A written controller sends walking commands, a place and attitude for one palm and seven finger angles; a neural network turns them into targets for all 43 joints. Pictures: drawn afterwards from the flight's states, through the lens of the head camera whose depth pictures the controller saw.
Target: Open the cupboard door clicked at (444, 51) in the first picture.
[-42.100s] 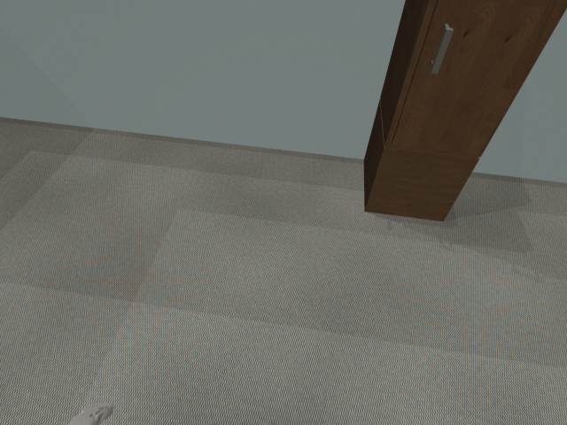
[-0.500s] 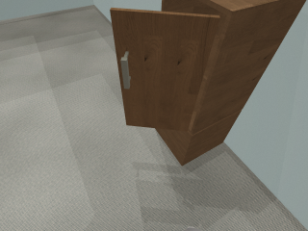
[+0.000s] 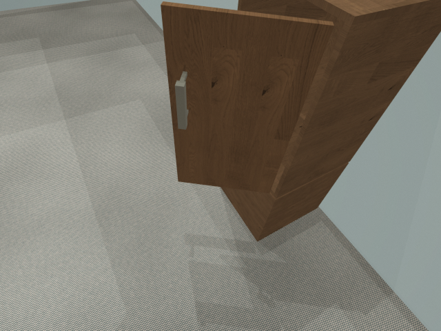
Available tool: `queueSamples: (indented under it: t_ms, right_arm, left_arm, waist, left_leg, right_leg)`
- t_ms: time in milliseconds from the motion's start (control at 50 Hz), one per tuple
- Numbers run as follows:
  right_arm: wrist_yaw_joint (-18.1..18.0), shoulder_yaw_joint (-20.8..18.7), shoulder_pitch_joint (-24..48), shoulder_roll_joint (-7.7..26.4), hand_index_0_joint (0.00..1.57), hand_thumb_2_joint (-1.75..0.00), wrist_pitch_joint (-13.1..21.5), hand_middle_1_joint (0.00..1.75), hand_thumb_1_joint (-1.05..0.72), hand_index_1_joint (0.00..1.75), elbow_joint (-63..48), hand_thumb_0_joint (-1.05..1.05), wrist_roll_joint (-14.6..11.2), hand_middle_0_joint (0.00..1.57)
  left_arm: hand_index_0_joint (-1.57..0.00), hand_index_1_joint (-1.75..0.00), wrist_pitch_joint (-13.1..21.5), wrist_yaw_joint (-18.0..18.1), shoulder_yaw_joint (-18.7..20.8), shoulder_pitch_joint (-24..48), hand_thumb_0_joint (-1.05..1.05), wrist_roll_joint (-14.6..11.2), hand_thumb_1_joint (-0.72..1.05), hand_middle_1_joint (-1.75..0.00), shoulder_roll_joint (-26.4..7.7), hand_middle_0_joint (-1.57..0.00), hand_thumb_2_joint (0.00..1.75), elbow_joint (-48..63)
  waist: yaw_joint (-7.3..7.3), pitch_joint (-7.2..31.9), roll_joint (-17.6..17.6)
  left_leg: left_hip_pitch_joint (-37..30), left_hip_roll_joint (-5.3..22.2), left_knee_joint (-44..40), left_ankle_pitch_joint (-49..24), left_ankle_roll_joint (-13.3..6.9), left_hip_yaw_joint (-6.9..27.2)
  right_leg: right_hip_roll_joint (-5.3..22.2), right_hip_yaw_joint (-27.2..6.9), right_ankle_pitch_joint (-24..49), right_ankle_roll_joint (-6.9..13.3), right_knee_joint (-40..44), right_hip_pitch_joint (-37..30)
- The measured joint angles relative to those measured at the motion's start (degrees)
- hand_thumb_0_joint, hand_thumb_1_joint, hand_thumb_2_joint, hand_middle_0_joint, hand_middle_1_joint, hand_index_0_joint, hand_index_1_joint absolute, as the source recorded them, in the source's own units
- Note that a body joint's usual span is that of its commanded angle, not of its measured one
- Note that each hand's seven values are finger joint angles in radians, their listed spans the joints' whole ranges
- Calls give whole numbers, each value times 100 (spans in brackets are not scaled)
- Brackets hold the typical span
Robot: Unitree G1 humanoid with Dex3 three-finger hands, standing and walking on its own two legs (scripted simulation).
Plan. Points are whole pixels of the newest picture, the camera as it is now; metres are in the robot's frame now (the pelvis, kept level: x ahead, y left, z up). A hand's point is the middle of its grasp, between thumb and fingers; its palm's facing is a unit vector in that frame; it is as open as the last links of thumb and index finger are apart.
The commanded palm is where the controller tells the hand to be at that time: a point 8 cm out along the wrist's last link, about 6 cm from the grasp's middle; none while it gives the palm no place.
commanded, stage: come to a stop and stand still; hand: left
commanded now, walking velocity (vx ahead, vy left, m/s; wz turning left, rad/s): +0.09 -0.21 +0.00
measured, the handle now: (183, 101) +0.60 +0.13 +0.06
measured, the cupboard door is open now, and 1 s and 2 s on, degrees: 54 54 54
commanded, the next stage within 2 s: look again from close up in 1.80 s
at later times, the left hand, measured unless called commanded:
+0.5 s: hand out of the picture +0.00 +0.15 -0.16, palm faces +0.01 -0.98 -0.18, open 7.4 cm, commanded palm none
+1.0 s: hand out of the picture +0.02 +0.12 -0.17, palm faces +0.03 -0.98 -0.18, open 7.4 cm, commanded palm none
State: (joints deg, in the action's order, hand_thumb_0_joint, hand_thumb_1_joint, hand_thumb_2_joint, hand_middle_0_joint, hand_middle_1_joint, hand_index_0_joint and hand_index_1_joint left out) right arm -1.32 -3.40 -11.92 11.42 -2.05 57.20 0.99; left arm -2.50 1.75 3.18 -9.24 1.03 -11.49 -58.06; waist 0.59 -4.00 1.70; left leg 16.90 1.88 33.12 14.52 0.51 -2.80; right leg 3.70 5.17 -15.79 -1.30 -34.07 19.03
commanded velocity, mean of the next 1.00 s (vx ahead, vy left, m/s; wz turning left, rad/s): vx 0.02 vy -0.03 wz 0.00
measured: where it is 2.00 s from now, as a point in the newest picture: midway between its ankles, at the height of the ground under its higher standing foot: outside the picture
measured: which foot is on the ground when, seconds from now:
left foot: down 0.00-1.00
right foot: up 0.00-0.36, down 0.38-1.00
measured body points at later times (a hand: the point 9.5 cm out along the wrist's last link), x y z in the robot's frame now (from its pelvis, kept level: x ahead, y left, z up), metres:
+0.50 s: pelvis +0.00 -0.03 +0.01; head +0.01 -0.03 +0.46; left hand +0.00 +0.20 -0.15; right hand -0.01 -0.27 -0.14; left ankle +0.02 +0.10 -0.73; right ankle -0.06 -0.14 -0.73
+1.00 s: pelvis +0.03 -0.05 +0.01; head +0.04 -0.04 +0.46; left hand +0.02 +0.17 -0.15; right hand +0.02 -0.27 -0.15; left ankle +0.02 +0.10 -0.73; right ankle -0.06 -0.14 -0.73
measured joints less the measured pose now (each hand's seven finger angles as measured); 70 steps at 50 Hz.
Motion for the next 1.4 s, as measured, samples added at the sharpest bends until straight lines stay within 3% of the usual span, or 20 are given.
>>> queueSamples:
  t_ms: [60, 160, 220, 300, 380, 420, 540, 800, 1160, 1400]
  right_arm:
    - [-40, 66, 7, -81, 20, -90, 15, 30, -91, 30, -28, 0, 88, 19]
    - [-71, 207, -24, -269, 20, -90, 97, 30, -91, 30, 8, 0, 127, 20]
    - [-88, 212, -15, -328, 20, -90, 158, 30, -91, 30, 20, 0, 115, 20]
    - [-52, 173, -34, -266, 20, -90, 189, 30, -92, 30, 72, 0, 115, 20]
    - [-34, 141, -117, -227, 20, -90, 157, 30, -92, 30, 216, 0, 37, 20]
    - [-19, 126, -151, -161, 20, -90, 108, 30, -91, 30, 349, 0, 17, 20]
    - [-15, 158, -429, -160, 20, -90, 148, 30, -91, 30, 713, 0, 18, 20]
    - [-58, 244, -538, -372, 20, -90, 164, 30, -91, 30, 977, 0, 22, 20]
    - [-129, 246, -120, -294, 20, -90, 237, 30, -91, 30, 787, 0, 3, 20]
    - [-112, 279, -141, -310, 20, -90, 238, 30, -91, 30, 777, 0, 4, 20]
  left_arm:
    - [-20, -30, -115, -23, 62, -176, 0, -6, 90, -30, -149, -20, 90, -68]
    - [-20, -30, -102, -99, 113, -500, 0, 18, 91, -30, -275, -20, 90, -219]
    - [-20, -30, -76, -132, 83, -673, 0, 8, 91, -30, -257, -19, 90, -292]
    - [-20, -30, -62, -166, 6, -792, 0, -4, 91, -30, -154, -19, 90, -356]
    - [-20, -30, 85, -144, -58, -816, 0, -5, 91, -30, -86, -19, 90, -359]
    - [-20, -30, 119, -123, -114, -753, 0, -13, 91, -30, 38, -19, 90, -446]
    - [-20, -30, 251, -57, -261, -664, 1, -36, 91, -30, 290, -20, 90, -589]
    - [-20, -30, 312, 10, -239, -621, 1, -83, 92, -30, 268, -20, 90, -652]
    - [-20, -30, 300, 32, -247, -738, 0, -55, 90, -30, 303, -20, 90, -667]
    - [-20, -30, 299, 28, -250, -684, 0, -50, 90, -30, 177, -20, 90, -648]
  waist:
    - [-45, 88, 123]
    - [-148, 257, 145]
    - [-153, 290, 83]
    - [-75, 298, -40]
    - [-61, 294, 60]
    - [-3, 250, -63]
    - [84, 303, -135]
    - [81, 228, -130]
    - [-59, 252, 11]
    - [-54, 245, 54]
  left_leg:
    - [55, -77, 189, 147, -256, -77]
    - [-148, -102, -432, -139, -260, -102]
    - [-212, -76, -728, -315, -253, -119]
    - [-221, -9, -874, -416, -199, -119]
    - [-76, -58, -635, -321, -65, -195]
    - [-106, 17, -608, -311, -3, -117]
    - [-327, 106, -789, -336, 114, -3]
    - [-512, 237, -835, -221, 272, 82]
    - [-673, 182, -813, -29, 219, -2]
    - [-734, 83, -879, -37, 125, -60]
  right_leg:
    - [-130, -446, -853, 93, -1088, 316]
    - [-295, -633, -685, 100, -2027, 347]
    - [-280, -582, -725, 77, -1736, 112]
    - [-248, -455, -913, 111, -732, -387]
    - [-175, -543, -240, 156, 794, -981]
    - [-257, -481, -214, 101, 783, -1027]
    - [-368, -375, -221, 194, 948, -1269]
    - [-514, -304, -279, 340, 1144, -1539]
    - [-445, -374, -355, 263, 1288, -1755]
    - [-340, -414, -317, 166, 1376, -1816]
